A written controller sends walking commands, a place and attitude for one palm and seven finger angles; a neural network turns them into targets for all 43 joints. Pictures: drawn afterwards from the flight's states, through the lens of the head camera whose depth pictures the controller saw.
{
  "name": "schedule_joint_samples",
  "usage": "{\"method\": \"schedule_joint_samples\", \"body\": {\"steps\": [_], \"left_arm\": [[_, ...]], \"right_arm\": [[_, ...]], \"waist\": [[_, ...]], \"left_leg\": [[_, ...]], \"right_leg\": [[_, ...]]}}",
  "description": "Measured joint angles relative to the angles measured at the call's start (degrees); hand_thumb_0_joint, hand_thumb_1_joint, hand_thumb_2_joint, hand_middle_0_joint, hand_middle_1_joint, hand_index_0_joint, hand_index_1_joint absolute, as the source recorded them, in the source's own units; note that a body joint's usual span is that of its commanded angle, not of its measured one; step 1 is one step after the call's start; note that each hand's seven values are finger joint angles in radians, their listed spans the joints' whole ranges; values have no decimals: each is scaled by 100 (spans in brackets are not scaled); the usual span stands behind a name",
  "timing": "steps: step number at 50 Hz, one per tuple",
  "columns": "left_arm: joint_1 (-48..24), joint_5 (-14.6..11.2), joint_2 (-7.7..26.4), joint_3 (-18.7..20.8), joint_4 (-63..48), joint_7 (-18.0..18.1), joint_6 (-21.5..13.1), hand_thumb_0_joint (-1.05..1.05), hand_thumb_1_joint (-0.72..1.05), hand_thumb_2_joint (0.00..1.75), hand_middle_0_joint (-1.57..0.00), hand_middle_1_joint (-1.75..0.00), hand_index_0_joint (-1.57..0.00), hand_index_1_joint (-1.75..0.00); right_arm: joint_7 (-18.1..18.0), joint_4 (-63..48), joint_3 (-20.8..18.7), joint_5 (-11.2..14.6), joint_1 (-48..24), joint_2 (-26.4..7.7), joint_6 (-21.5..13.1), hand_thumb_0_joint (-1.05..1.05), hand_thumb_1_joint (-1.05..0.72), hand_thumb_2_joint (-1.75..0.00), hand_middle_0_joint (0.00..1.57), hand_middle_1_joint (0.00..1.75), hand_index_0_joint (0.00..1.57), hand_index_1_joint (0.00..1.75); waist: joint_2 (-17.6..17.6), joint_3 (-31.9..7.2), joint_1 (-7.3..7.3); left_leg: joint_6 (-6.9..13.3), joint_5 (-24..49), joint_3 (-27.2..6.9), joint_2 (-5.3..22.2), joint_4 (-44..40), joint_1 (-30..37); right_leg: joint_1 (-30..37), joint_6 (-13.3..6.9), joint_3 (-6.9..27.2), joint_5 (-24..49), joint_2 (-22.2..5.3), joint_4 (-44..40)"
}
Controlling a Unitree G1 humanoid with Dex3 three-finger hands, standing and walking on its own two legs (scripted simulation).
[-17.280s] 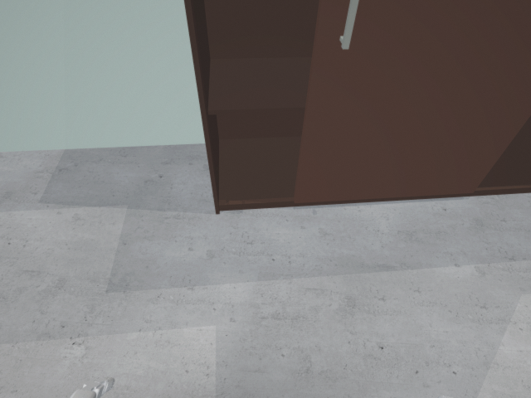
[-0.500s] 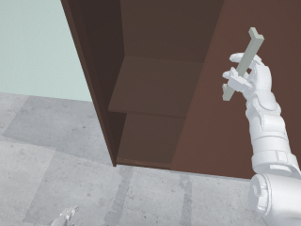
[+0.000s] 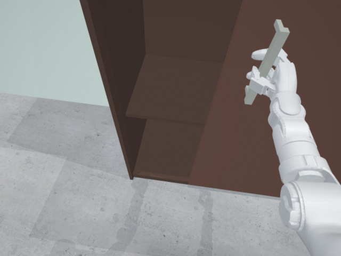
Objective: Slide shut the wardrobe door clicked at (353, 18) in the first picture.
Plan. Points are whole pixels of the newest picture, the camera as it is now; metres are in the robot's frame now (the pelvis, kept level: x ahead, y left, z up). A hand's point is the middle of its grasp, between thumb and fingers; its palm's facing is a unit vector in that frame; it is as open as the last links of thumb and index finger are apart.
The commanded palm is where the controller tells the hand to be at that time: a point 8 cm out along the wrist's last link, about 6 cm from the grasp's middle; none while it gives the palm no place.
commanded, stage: step sideways, sliding the door along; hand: right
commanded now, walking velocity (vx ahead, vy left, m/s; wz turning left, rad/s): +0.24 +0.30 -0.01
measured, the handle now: (261, 66) +0.54 -0.15 +0.17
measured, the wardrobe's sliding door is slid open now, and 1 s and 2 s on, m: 0.34 0.22 0.00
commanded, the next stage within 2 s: none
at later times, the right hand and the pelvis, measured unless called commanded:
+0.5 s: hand (239, 78) +0.49 -0.09 +0.16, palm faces +0.19 +0.98 -0.12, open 5.7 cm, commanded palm +0.46 -0.10 +0.17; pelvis +0.03 +0.08 -0.01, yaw -4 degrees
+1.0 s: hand (199, 72) +0.50 +0.00 +0.16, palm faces +0.36 +0.93 -0.08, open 6.2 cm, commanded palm +0.47 +0.03 +0.16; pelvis +0.10 +0.24 -0.01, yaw -10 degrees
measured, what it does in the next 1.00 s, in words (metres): steps to the left: right foot, then left foot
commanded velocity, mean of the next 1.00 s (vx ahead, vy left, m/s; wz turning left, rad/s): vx -0.06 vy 0.28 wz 0.09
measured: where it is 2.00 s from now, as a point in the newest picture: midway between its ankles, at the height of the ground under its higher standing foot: (68, 253)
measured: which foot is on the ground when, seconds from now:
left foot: down 0.00-0.46, up 0.48-0.74, down 0.76-1.00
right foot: down 0.00-0.24, up 0.26-0.44, down 0.46-0.78, up 0.80-0.90, down 0.92-1.00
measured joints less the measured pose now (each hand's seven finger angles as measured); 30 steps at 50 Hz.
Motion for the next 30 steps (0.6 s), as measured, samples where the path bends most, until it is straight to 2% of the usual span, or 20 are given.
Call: {"method": "schedule_joint_samples", "body": {"steps": [4, 8, 11, 12, 14, 16, 17, 20, 22, 23, 25, 27, 28, 30], "left_arm": [[-142, -26, -25, 26, -132, 164, 102, 1, 91, 90, -20, -30, -20, -30], [-230, -31, -140, -17, -166, 240, 229, 1, 91, 90, -20, -30, -20, -30], [-279, -70, -144, -71, -156, 228, 329, 1, 91, 90, -20, -30, -20, -30], [-306, -87, -136, -66, -123, 217, 364, 1, 91, 90, -20, -30, -20, -30], [-382, -125, -137, -42, -21, 199, 398, 1, 91, 90, -20, -30, -20, -30], [-474, -109, -116, -18, 42, 193, 363, 1, 91, 90, -20, -30, -20, -30], [-520, -85, -93, -4, 37, 196, 328, 1, 91, 90, -21, -30, -20, -30], [-642, -5, 7, 43, -117, 232, 255, 1, 91, 90, -20, -30, -20, -30], [-725, 9, 82, 77, -256, 258, 223, 1, 91, 90, -20, -30, -20, -30], [-768, 2, 122, 87, -331, 261, 209, 1, 91, 90, -20, -30, -20, -30], [-966, -14, 119, 166, -438, 213, 175, 1, 91, 90, -20, -30, -20, -30], [-1209, -48, 15, 202, -487, 107, 167, 1, 91, 90, -20, -30, -20, -30], [-1300, -55, -37, 186, -510, 66, 162, 1, 91, 90, -20, -30, -20, -30], [-1397, -62, -143, 143, -576, -10, 131, 1, 91, 90, -20, -30, -20, -30]], "right_arm": [[-65, 47, 89, 56, -56, -104, -65, -2, -73, -82, 41, 140, 33, 140], [-133, 74, 86, 155, -54, -149, -62, -2, -73, -83, 43, 140, 32, 140], [-195, 40, 11, 162, -39, -97, -34, -2, -73, -84, 44, 140, 30, 140], [-210, 19, -22, 137, -28, -56, -12, -2, -74, -84, 45, 140, 30, 140], [-198, 22, -56, 57, -63, 42, -2, -2, -74, -84, 44, 140, 29, 140], [-177, -19, -38, 24, -99, 140, -31, -1, -74, -84, 44, 140, 30, 140], [-169, -79, -20, 4, -94, 178, -56, -1, -74, -85, 45, 140, 30, 140], [-147, -375, 34, -27, -14, 264, -150, -1, -73, -85, 45, 140, 31, 140], [-181, -686, 122, 23, 72, 307, -173, -1, -74, -85, 45, 140, 31, 140], [-205, -867, 170, 67, 129, 311, -175, -1, -74, -85, 45, 140, 31, 140], [-240, -1243, 235, 206, 208, 244, -166, -1, -75, -86, 45, 140, 30, 140], [-291, -1544, 241, 299, 220, 200, -124, 0, -77, -86, 45, 140, 27, 140], [-314, -1708, 223, 322, 257, 195, -77, 0, -78, -86, 45, 140, 26, 140], [-355, -2020, 204, 312, 343, 187, 19, 0, -79, -86, 45, 140, 23, 141]], "waist": [[30, 197, -51], [27, 388, -95], [-154, 559, -89], [-220, 594, -56], [-169, 647, -67], [-28, 746, -181], [39, 809, -236], [172, 961, -334], [211, 1027, -385], [218, 1033, -432], [268, 1128, -482], [336, 1416, -515], [319, 1521, -534], [241, 1664, -608]], "left_leg": [[87, -191, -136, -1, 460, -87], [250, -759, -179, -213, 883, -33], [416, -253, -2, -401, 647, 265], [474, -329, 102, -444, 594, 372], [570, -488, 230, -416, 528, 519], [624, -494, 251, -360, 400, 670], [638, -460, 252, -332, 313, 750], [681, -401, 304, -290, 119, 907], [694, -465, 363, -317, 176, 910], [672, -547, 371, -352, 399, 808], [365, -824, 85, -441, 1687, 205], [307, -1080, -306, -503, 2922, -265], [287, -1152, -391, -475, 3164, -432], [237, -1086, -475, -319, 2974, -649]], "right_leg": [[106, 10, -123, -109, -2, 159], [311, 98, -93, -245, -52, 291], [381, 197, 107, -385, -199, 559], [299, 127, 129, -308, -262, 793], [-26, 41, 178, -689, -176, 1732], [-276, 11, 104, -888, -66, 2466], [-327, 9, 19, -875, -46, 2539], [-265, 49, -322, -386, -100, 1823], [-45, 45, -520, 271, -167, 932], [154, -19, -584, 741, -223, 402], [317, 73, -601, 341, -307, 179], [434, 218, -546, 160, -384, 253], [494, 293, -491, 173, -463, 229], [585, 430, -381, 240, -668, 144]]}}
